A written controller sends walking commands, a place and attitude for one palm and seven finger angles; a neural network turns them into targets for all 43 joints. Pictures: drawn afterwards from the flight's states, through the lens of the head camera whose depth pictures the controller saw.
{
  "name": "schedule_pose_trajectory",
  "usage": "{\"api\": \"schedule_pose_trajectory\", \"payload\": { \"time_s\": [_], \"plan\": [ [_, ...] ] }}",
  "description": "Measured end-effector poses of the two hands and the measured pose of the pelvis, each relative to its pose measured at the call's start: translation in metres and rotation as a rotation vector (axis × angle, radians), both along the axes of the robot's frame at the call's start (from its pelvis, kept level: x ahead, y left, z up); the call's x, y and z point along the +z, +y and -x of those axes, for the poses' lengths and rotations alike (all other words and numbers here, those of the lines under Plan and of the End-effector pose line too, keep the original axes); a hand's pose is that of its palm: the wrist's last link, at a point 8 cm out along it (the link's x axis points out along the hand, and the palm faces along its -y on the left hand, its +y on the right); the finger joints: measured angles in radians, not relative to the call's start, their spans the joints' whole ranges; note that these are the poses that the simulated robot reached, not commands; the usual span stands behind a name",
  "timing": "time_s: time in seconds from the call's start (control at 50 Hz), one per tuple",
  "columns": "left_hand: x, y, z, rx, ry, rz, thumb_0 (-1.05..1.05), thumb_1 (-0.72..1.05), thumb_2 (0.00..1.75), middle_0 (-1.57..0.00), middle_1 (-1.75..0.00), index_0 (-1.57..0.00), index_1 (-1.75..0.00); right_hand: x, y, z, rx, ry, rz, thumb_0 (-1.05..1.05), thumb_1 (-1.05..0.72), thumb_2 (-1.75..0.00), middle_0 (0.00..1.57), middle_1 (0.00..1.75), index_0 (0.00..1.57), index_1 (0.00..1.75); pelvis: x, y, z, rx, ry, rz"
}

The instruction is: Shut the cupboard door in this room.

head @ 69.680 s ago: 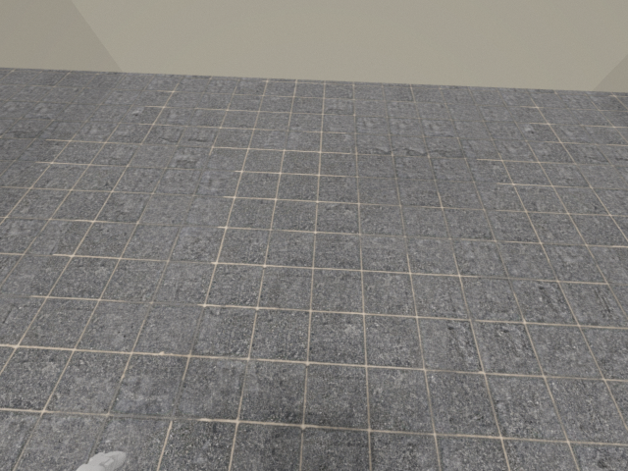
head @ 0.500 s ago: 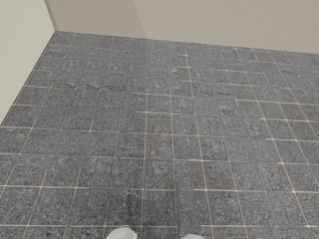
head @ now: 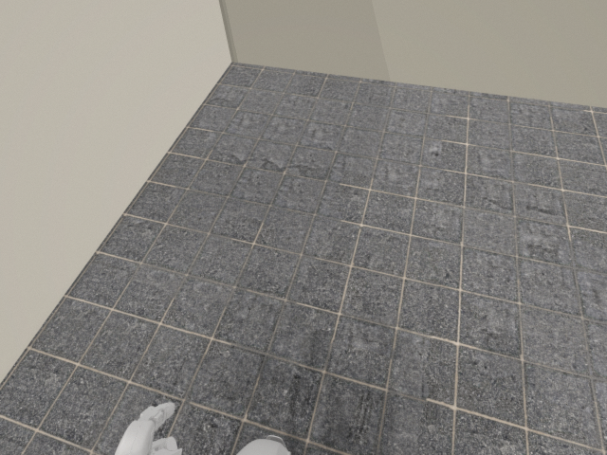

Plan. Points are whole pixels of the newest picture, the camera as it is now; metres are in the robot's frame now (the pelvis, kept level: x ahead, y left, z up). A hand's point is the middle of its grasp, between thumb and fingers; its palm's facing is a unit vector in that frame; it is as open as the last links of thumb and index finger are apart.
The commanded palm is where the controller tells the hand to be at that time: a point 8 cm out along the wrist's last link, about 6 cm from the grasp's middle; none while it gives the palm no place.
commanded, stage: turn to face it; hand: left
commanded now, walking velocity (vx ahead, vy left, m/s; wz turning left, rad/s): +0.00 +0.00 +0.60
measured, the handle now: out of the picture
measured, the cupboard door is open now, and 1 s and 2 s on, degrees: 100 100 100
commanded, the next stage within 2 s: none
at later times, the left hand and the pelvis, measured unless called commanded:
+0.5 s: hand out of the picture -0.07 +0.22 -0.17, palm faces +0.41 -0.87 -0.28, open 7.3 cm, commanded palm none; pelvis +0.01 +0.02 +0.00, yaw +21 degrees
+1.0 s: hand out of the picture +0.05 +0.22 -0.13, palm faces +0.59 -0.76 -0.27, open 7.3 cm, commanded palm none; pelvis +0.06 +0.00 +0.01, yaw +39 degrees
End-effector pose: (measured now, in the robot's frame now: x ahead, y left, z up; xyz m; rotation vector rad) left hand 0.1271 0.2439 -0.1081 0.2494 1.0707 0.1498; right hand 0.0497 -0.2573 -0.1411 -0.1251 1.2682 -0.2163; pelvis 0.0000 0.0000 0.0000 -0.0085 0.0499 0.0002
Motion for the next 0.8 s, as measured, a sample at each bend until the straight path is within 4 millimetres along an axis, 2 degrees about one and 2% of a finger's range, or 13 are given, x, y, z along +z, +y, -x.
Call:
{"api": "schedule_pose_trajectory", "payload": {
  "time_s": [0.12,0.24,0.32,0.42,0.48,0.54,0.64,0.72,0.8],
  "plan": [
    [0.011,-0.012,0.054,0.120,0.071,-0.011,0.00,0.91,0.90,-0.21,-0.29,-0.20,-0.30,0.007,-0.019,-0.032,0.104,0.014,-0.008,0.01,-0.91,-0.90,0.20,0.30,0.20,0.30,0.012,-0.016,-0.005,0.096,-0.023,-0.043],
    [0.010,-0.016,0.109,0.249,0.150,0.006,0.01,0.91,0.90,-0.21,-0.29,-0.20,-0.30,0.012,-0.011,-0.075,0.236,0.023,-0.011,0.01,-0.91,-0.90,0.20,0.30,0.19,0.30,0.017,-0.020,-0.009,0.190,-0.016,-0.072],
    [0.004,-0.012,0.150,0.343,0.214,0.025,0.00,0.91,0.90,-0.21,-0.29,-0.21,-0.30,0.014,0.013,-0.116,0.343,-0.006,-0.007,0.01,-0.91,-0.90,0.20,0.30,0.19,0.30,0.015,-0.013,-0.011,0.246,-0.009,-0.067],
    [-0.015,0.003,0.203,0.462,0.298,0.058,0.00,0.91,0.90,-0.21,-0.29,-0.21,-0.30,0.021,0.065,-0.171,0.485,-0.106,0.006,0.01,-0.91,-0.90,0.20,0.30,0.19,0.30,0.005,0.007,-0.013,0.317,0.000,-0.045],
    [-0.029,0.018,0.223,0.515,0.338,0.072,0.01,0.91,0.90,-0.21,-0.29,-0.20,-0.30,0.026,0.093,-0.194,0.542,-0.185,0.012,0.01,-0.91,-0.90,0.20,0.30,0.19,0.30,-0.003,0.018,-0.014,0.351,-0.005,-0.036],
    [-0.026,0.029,0.218,0.553,0.320,0.072,0.01,0.91,0.90,-0.20,-0.29,-0.20,-0.30,0.036,0.109,-0.200,0.571,-0.208,0.020,0.01,-0.91,-0.90,0.20,0.30,0.20,0.30,0.003,0.023,-0.016,0.384,-0.019,-0.015],
    [-0.017,0.046,0.181,0.568,0.183,0.065,0.01,0.91,0.90,-0.20,-0.29,-0.20,-0.30,0.040,0.118,-0.195,0.606,-0.169,0.020,0.01,-0.91,-0.90,0.20,0.30,0.20,0.30,0.011,0.026,-0.022,0.438,-0.029,-0.002],
    [-0.010,0.050,0.147,0.565,0.089,0.053,0.01,0.91,0.90,-0.20,-0.29,-0.20,-0.30,0.032,0.112,-0.187,0.613,-0.115,0.008,0.01,-0.91,-0.90,0.20,0.30,0.20,0.30,0.011,0.021,-0.030,0.482,-0.027,-0.004],
    [-0.003,0.045,0.114,0.559,0.019,0.033,0.01,0.91,0.90,-0.20,-0.29,-0.20,-0.30,0.017,0.097,-0.184,0.608,-0.052,-0.005,0.01,-0.91,-0.90,0.20,0.30,0.20,0.30,0.007,0.011,-0.042,0.528,-0.024,-0.010]
  ]
}}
